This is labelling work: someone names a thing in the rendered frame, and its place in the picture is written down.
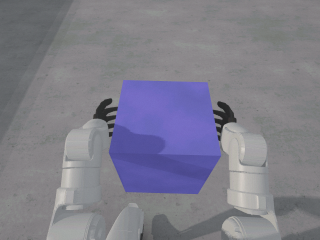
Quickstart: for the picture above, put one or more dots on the left robot hand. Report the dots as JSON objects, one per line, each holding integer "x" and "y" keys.
{"x": 101, "y": 113}

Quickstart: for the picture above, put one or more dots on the robot left shin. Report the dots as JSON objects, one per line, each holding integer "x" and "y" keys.
{"x": 136, "y": 206}

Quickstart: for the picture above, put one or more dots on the right robot forearm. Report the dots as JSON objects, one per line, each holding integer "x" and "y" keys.
{"x": 249, "y": 185}

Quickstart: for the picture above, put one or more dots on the right robot hand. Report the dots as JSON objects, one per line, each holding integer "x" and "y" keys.
{"x": 227, "y": 116}

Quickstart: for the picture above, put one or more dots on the left robot forearm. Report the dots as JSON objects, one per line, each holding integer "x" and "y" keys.
{"x": 82, "y": 160}

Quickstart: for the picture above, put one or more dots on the carton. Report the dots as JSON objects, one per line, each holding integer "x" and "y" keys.
{"x": 164, "y": 138}

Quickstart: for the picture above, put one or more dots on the robot left upper arm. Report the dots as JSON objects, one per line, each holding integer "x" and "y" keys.
{"x": 78, "y": 226}

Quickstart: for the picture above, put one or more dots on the robot right upper arm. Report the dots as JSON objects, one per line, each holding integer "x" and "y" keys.
{"x": 248, "y": 228}

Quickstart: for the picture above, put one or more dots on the left robot thigh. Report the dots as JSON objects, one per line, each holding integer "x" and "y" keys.
{"x": 128, "y": 225}

